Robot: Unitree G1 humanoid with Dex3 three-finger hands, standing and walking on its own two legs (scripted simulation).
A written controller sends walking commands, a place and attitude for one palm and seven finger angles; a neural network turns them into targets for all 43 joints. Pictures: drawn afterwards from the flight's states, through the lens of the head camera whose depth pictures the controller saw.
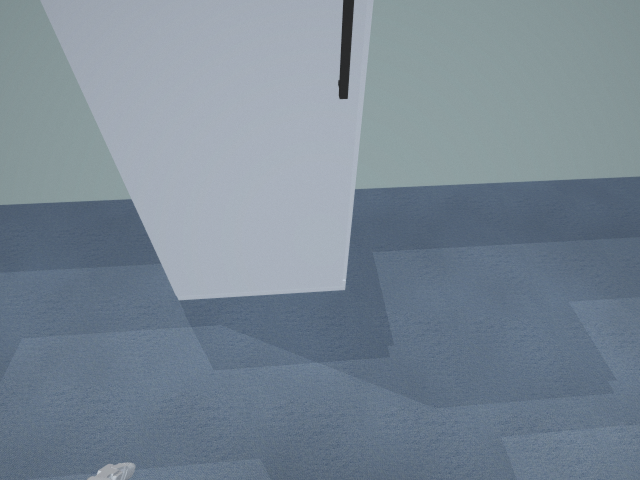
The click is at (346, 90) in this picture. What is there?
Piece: fridge door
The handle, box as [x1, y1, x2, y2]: [338, 0, 353, 98]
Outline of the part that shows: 353,0 343,0 340,79 338,80 340,98 347,98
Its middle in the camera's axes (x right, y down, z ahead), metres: +0.05 -0.43 +0.72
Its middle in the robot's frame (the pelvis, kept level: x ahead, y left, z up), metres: +0.85 +0.01 +0.24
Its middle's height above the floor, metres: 1.01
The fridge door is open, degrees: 0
